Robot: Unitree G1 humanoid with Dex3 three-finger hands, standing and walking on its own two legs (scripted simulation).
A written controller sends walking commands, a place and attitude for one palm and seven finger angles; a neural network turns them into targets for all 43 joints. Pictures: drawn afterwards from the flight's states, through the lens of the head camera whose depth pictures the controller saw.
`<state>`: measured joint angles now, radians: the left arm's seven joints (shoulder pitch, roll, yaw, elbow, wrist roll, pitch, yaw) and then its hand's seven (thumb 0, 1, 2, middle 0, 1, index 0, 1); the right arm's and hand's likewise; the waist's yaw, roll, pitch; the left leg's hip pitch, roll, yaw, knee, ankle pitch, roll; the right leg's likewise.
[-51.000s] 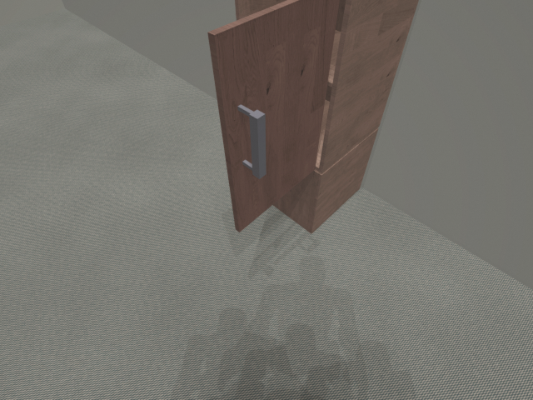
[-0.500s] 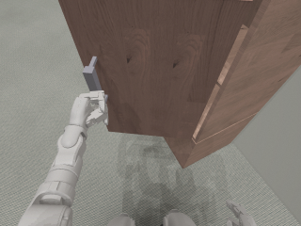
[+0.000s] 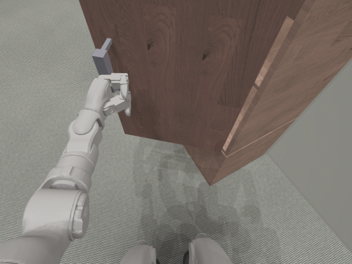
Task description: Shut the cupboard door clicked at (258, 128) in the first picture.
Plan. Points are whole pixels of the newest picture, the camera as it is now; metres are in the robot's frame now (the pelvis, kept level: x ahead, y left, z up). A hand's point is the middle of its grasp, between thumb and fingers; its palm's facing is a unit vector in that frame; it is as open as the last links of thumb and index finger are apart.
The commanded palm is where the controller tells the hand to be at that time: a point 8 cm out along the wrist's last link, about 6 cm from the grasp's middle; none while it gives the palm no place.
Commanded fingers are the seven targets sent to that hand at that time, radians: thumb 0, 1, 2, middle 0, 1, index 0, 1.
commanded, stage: push the door shut along its arc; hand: left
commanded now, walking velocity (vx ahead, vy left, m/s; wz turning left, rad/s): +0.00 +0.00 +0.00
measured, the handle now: (112, 76) +0.55 +0.13 +0.07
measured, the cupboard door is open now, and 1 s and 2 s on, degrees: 49 35 23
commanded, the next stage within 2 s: pull the fist back off the door in 1.24 s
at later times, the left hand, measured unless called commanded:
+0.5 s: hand (147, 80) +0.52 +0.04 +0.08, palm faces -0.39 -0.92 -0.04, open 2.9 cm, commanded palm +0.53 +0.09 +0.07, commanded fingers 0.00 0.90 0.90 -1.30 -1.50 -1.30 -1.50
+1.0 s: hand (158, 68) +0.56 +0.01 +0.08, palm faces -0.47 -0.88 -0.02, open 3.4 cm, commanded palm +0.59 +0.04 +0.07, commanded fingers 0.00 0.90 0.90 -1.30 -1.50 -1.30 -1.50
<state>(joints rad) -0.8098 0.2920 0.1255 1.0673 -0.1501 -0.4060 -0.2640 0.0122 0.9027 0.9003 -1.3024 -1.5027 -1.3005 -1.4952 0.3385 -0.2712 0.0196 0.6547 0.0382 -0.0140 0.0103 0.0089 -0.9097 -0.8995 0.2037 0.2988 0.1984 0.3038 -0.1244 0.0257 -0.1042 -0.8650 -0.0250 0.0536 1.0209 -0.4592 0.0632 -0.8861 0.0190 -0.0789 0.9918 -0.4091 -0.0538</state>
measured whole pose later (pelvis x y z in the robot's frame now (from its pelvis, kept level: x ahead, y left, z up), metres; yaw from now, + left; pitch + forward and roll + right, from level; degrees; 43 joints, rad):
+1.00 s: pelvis +0.00 -0.01 -0.04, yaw -1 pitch +27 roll -2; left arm -1.35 0.46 0.13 1.35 -0.09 -0.21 -0.39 0.01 1.00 1.00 -1.30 -1.50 -1.30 -1.50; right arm 0.36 -0.29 0.04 0.69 -0.01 -0.07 -0.01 0.00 -0.91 -0.90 0.20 0.30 0.20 0.30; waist -0.25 0.05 -0.10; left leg -1.16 0.01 0.02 1.21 -0.52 0.05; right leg -1.16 0.05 -0.12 1.14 -0.45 -0.08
